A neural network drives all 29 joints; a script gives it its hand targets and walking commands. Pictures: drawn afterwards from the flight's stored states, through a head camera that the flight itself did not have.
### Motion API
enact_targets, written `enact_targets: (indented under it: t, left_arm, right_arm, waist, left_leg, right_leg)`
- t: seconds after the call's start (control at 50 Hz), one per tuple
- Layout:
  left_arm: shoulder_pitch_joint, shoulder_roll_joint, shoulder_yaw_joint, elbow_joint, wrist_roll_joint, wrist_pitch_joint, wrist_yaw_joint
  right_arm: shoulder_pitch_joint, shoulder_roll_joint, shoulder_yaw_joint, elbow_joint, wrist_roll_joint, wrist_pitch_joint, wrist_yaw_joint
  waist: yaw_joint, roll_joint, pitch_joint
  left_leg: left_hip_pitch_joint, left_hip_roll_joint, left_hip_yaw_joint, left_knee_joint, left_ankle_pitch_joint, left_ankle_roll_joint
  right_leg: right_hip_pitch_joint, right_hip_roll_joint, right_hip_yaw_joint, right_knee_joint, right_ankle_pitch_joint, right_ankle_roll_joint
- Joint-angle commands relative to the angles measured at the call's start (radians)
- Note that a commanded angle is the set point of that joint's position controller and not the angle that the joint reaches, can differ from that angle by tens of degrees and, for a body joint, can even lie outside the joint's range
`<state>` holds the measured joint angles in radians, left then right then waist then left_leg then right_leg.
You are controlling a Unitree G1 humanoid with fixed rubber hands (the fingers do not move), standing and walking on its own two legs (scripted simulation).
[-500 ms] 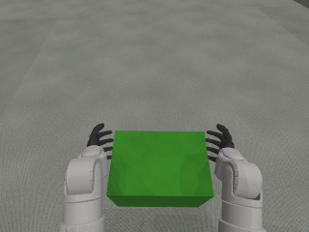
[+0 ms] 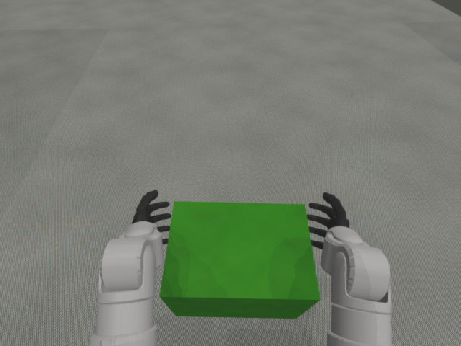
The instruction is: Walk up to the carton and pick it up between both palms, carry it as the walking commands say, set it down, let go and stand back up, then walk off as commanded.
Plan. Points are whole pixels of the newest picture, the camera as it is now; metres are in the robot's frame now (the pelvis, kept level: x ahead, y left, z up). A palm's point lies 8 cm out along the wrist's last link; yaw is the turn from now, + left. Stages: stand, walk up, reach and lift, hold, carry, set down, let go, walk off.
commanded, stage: carry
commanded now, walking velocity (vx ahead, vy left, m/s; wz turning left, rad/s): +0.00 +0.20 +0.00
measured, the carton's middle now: (237, 262) +0.29 +0.00 -0.02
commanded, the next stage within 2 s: none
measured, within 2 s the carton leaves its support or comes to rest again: neither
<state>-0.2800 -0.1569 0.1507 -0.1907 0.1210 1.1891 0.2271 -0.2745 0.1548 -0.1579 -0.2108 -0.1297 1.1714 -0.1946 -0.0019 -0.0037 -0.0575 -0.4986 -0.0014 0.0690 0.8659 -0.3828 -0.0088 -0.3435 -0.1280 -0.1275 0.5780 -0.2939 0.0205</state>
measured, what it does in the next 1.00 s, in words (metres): steps to the left: left foot, then right foot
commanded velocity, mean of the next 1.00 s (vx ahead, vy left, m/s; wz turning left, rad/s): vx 0.00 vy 0.20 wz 0.00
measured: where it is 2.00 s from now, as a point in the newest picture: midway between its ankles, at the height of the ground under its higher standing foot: outside the picture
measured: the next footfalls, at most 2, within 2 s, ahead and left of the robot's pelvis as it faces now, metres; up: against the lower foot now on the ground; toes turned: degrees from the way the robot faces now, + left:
left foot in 0.10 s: +0.05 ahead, +0.17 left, +0.00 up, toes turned +7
right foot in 0.40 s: -0.01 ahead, +0.01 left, +0.00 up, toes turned -10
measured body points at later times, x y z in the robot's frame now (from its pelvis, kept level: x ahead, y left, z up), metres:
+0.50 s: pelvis -0.03 +0.12 +0.00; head -0.03 +0.11 +0.45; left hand +0.26 +0.27 +0.07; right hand +0.26 -0.04 +0.06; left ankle -0.02 +0.21 -0.70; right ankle -0.05 +0.02 -0.73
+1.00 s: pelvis -0.08 +0.26 -0.01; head -0.07 +0.25 +0.44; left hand +0.22 +0.42 +0.07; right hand +0.23 +0.11 +0.06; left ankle -0.03 +0.32 -0.73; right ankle -0.09 +0.16 -0.74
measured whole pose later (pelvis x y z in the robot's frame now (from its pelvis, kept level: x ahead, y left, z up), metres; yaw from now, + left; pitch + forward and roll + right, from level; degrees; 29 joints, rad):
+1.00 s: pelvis -0.08 +0.26 -0.01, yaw -1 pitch +4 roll +0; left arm -0.28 -0.16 0.15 -0.21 0.11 1.19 0.25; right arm -0.29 0.16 -0.16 -0.20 -0.15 1.16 -0.17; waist 0.02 0.03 -0.07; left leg -0.44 -0.03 0.15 0.65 -0.30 0.05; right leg -0.33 -0.06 -0.15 0.61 -0.33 -0.01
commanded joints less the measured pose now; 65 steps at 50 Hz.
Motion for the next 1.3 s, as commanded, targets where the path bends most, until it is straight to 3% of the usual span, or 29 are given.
enact_targets:
  t: [0.0, 0.08, 0.1, 0.12, 0.14, 0.22, 0.34, 0.38, 0.4, 0.42, 0.48, 0.52, 0.62, 0.66, 0.68, 0.7, 0.78, 0.9, 0.94, 0.96, 0.98, 1.02, 1.08, 1.14, 1.18, 1.2, 1.22, 1.24, 1.28]
  left_arm:
    - [-0.493, -0.949, -0.679, -0.052, -0.427, 0.0, -0.419]
    - [-0.436, -0.929, -0.674, -0.021, -0.394, 0.014, -0.409]
    - [-0.437, -0.931, -0.68, -0.025, -0.388, 0.013, -0.407]
    - [-0.475, -0.926, -0.694, -0.042, -0.391, 0.022, -0.41]
    - [-0.496, -0.947, -0.711, -0.051, -0.406, 0.019, -0.412]
    - [-0.571, -0.989, -0.754, -0.099, -0.464, 0.005, -0.416]
    - [-0.496, -0.942, -0.729, -0.06, -0.466, 0.025, -0.423]
    - [-0.477, -0.945, -0.703, -0.018, -0.456, 0.026, -0.433]
    - [-0.448, -0.955, -0.684, 0.009, -0.44, 0.018, -0.437]
    - [-0.45, -0.98, -0.688, -0.003, -0.449, 0.011, -0.438]
    - [-0.501, -0.98, -0.682, -0.03, -0.446, 0.004, -0.432]
    - [-0.503, -0.967, -0.678, -0.048, -0.439, 0.0, -0.424]
    - [-0.434, -0.93, -0.674, -0.027, -0.401, 0.011, -0.408]
    - [-0.435, -0.935, -0.687, -0.038, -0.392, 0.011, -0.404]
    - [-0.47, -0.93, -0.701, -0.055, -0.397, 0.02, -0.407]
    - [-0.491, -0.947, -0.717, -0.064, -0.412, 0.017, -0.41]
    - [-0.565, -0.994, -0.759, -0.105, -0.472, 0.006, -0.419]
    - [-0.498, -0.944, -0.727, -0.057, -0.471, 0.028, -0.428]
    - [-0.485, -0.945, -0.698, -0.014, -0.456, 0.028, -0.436]
    - [-0.441, -0.962, -0.678, 0.013, -0.436, 0.016, -0.44]
    - [-0.475, -0.982, -0.692, -0.02, -0.458, 0.012, -0.44]
    - [-0.505, -0.982, -0.686, -0.025, -0.456, 0.012, -0.437]
    - [-0.503, -0.969, -0.676, -0.043, -0.437, 0.005, -0.423]
    - [-0.46, -0.945, -0.671, -0.03, -0.411, 0.011, -0.41]
    - [-0.44, -0.937, -0.674, -0.023, -0.395, 0.013, -0.405]
    - [-0.441, -0.94, -0.68, -0.028, -0.39, 0.013, -0.404]
    - [-0.47, -0.934, -0.694, -0.052, -0.393, 0.02, -0.405]
    - [-0.501, -0.95, -0.709, -0.066, -0.41, 0.018, -0.409]
    - [-0.533, -0.989, -0.739, -0.073, -0.445, 0.011, -0.416]
  right_arm:
    - [-0.499, 1.0, 0.741, 0.007, 0.458, 0.017, 0.367]
    - [-0.451, 0.998, 0.734, 0.049, 0.451, 0.033, 0.377]
    - [-0.439, 1.009, 0.734, 0.051, 0.449, 0.036, 0.385]
    - [-0.421, 0.991, 0.699, 0.082, 0.434, 0.029, 0.388]
    - [-0.439, 1.015, 0.701, 0.06, 0.446, 0.028, 0.39]
    - [-0.445, 1.032, 0.689, 0.021, 0.435, 0.013, 0.379]
    - [-0.398, 0.989, 0.689, 0.035, 0.413, 0.016, 0.361]
    - [-0.404, 0.98, 0.689, 0.057, 0.405, 0.018, 0.359]
    - [-0.438, 0.976, 0.706, 0.025, 0.41, 0.021, 0.361]
    - [-0.495, 0.976, 0.727, -0.014, 0.433, 0.019, 0.365]
    - [-0.542, 1.01, 0.749, -0.021, 0.462, 0.016, 0.37]
    - [-0.516, 1.014, 0.748, -0.005, 0.47, 0.018, 0.37]
    - [-0.456, 1.002, 0.742, 0.034, 0.463, 0.031, 0.374]
    - [-0.442, 1.014, 0.741, 0.033, 0.461, 0.036, 0.385]
    - [-0.424, 0.995, 0.704, 0.063, 0.446, 0.029, 0.387]
    - [-0.431, 1.015, 0.704, 0.048, 0.454, 0.027, 0.388]
    - [-0.438, 1.033, 0.692, 0.011, 0.436, 0.012, 0.378]
    - [-0.398, 0.989, 0.693, 0.033, 0.407, 0.017, 0.36]
    - [-0.407, 0.984, 0.696, 0.055, 0.4, 0.019, 0.359]
    - [-0.459, 0.983, 0.725, 0.008, 0.413, 0.023, 0.364]
    - [-0.504, 0.983, 0.734, -0.024, 0.435, 0.02, 0.365]
    - [-0.529, 1.003, 0.742, -0.01, 0.449, 0.022, 0.368]
    - [-0.515, 1.011, 0.747, -0.002, 0.468, 0.023, 0.373]
    - [-0.475, 1.003, 0.741, 0.027, 0.466, 0.031, 0.376]
    - [-0.461, 1.012, 0.745, 0.038, 0.467, 0.037, 0.382]
    - [-0.449, 1.019, 0.744, 0.038, 0.466, 0.039, 0.388]
    - [-0.433, 1.003, 0.714, 0.061, 0.451, 0.032, 0.39]
    - [-0.438, 1.024, 0.713, 0.047, 0.459, 0.03, 0.391]
    - [-0.442, 1.038, 0.705, 0.033, 0.444, 0.025, 0.388]
  waist:
    - [0.021, -0.231, -0.257]
    - [0.01, -0.125, -0.311]
    - [0.007, 0.0, -0.306]
    - [-0.007, 0.256, -0.267]
    - [-0.005, 0.266, -0.282]
    - [-0.003, 0.159, -0.301]
    - [0.006, 0.134, -0.313]
    - [0.009, -0.008, -0.32]
    - [0.018, -0.247, -0.298]
    - [0.025, -0.31, -0.245]
    - [0.015, -0.139, -0.215]
    - [0.014, -0.18, -0.244]
    - [0.011, -0.2, -0.291]
    - [0.008, -0.013, -0.326]
    - [-0.005, 0.239, -0.296]
    - [-0.008, 0.268, -0.305]
    - [-0.005, 0.166, -0.307]
    - [0.005, 0.127, -0.306]
    - [0.007, -0.055, -0.312]
    - [0.021, -0.285, -0.25]
    - [0.023, -0.279, -0.23]
    - [0.013, -0.141, -0.216]
    - [0.013, -0.188, -0.239]
    - [0.014, -0.221, -0.269]
    - [0.01, -0.151, -0.306]
    - [0.007, -0.039, -0.321]
    - [-0.002, 0.216, -0.292]
    - [-0.011, 0.263, -0.294]
    - [-0.008, 0.174, -0.31]
  left_leg:
    - [0.03, 0.003, 0.018, -0.14, -0.028, -0.016]
    - [0.32, 0.037, 0.058, -0.492, 0.189, 0.002]
    - [0.401, 0.159, -0.078, -0.515, 0.348, 0.034]
    - [0.42, 0.324, -0.269, -0.5, 0.674, 0.118]
    - [0.424, 0.331, -0.276, -0.48, 0.743, 0.18]
    - [0.371, 0.239, -0.118, -0.444, 0.563, 0.212]
    - [0.354, 0.205, -0.119, -0.422, 0.475, 0.209]
    - [0.169, 0.152, -0.09, -0.31, 0.325, 0.113]
    - [-0.006, 0.073, -0.049, -0.179, 0.088, 0.026]
    - [-0.08, 0.048, -0.028, -0.033, -0.066, 0.007]
    - [-0.104, 0.055, -0.093, 0.04, -0.008, -0.003]
    - [-0.024, 0.018, -0.025, -0.073, 0.004, -0.012]
    - [0.222, -0.003, 0.104, -0.447, 0.181, -0.014]
    - [0.427, 0.166, -0.071, -0.494, 0.432, 0.03]
    - [0.449, 0.318, -0.237, -0.469, 0.748, 0.114]
    - [0.453, 0.33, -0.258, -0.463, 0.811, 0.179]
    - [0.386, 0.245, -0.115, -0.438, 0.582, 0.215]
    - [0.326, 0.204, -0.108, -0.435, 0.415, 0.196]
    - [0.122, 0.143, -0.079, -0.299, 0.248, 0.092]
    - [-0.033, 0.058, -0.023, -0.183, 0.05, 0.014]
    - [-0.066, 0.061, -0.039, -0.024, -0.062, 0.003]
    - [-0.083, 0.062, -0.088, 0.057, -0.026, 0.0]
    - [0.009, 0.017, -0.006, -0.11, -0.007, -0.009]
    - [0.121, -0.009, 0.086, -0.312, 0.064, -0.016]
    - [0.319, 0.039, 0.066, -0.467, 0.21, -0.001]
    - [0.409, 0.144, -0.052, -0.498, 0.355, 0.022]
    - [0.426, 0.302, -0.224, -0.483, 0.668, 0.098]
    - [0.441, 0.322, -0.257, -0.479, 0.754, 0.163]
    - [0.407, 0.293, -0.186, -0.45, 0.693, 0.223]
  right_leg:
    - [0.207, -0.214, 0.142, -0.121, 0.556, -0.105]
    - [0.127, -0.161, 0.084, 0.014, 0.371, -0.012]
    - [0.001, -0.121, 0.069, 0.108, 0.149, 0.021]
    - [-0.184, 0.003, -0.039, 0.217, -0.248, 0.067]
    - [-0.186, 0.031, 0.002, 0.375, -0.399, 0.043]
    - [-0.206, 0.051, 0.035, 0.491, -0.251, 0.019]
    - [0.019, 0.065, 0.001, -0.019, -0.083, -0.025]
    - [0.242, -0.092, 0.137, -0.198, 0.146, -0.033]
    - [0.313, -0.348, 0.451, -0.222, 0.433, -0.139]
    - [0.257, -0.415, 0.478, -0.228, 0.558, -0.222]
    - [0.23, -0.302, 0.278, -0.196, 0.516, -0.151]
    - [0.23, -0.222, 0.15, -0.131, 0.602, -0.108]
    - [0.204, -0.181, 0.09, -0.044, 0.535, -0.031]
    - [0.013, -0.121, 0.055, 0.11, 0.182, 0.035]
    - [-0.161, -0.006, -0.042, 0.199, -0.23, 0.074]
    - [-0.171, 0.019, -0.003, 0.341, -0.39, 0.05]
    - [-0.195, 0.045, 0.028, 0.457, -0.264, 0.02]
    - [0.051, 0.053, -0.004, -0.048, -0.052, -0.024]
    - [0.271, -0.136, 0.188, -0.22, 0.14, -0.04]
    - [0.275, -0.368, 0.462, -0.249, 0.4, -0.159]
    - [0.229, -0.407, 0.452, -0.24, 0.479, -0.215]
    - [0.204, -0.341, 0.327, -0.223, 0.441, -0.175]
    - [0.206, -0.225, 0.139, -0.133, 0.554, -0.099]
    - [0.22, -0.205, 0.105, -0.082, 0.581, -0.069]
    - [0.134, -0.17, 0.071, -0.008, 0.423, 0.001]
    - [0.031, -0.132, 0.05, 0.084, 0.221, 0.032]
    - [-0.136, -0.016, -0.045, 0.167, -0.177, 0.074]
    - [-0.166, 0.014, -0.012, 0.307, -0.371, 0.054]
    - [-0.181, 0.037, 0.04, 0.467, -0.365, 0.019]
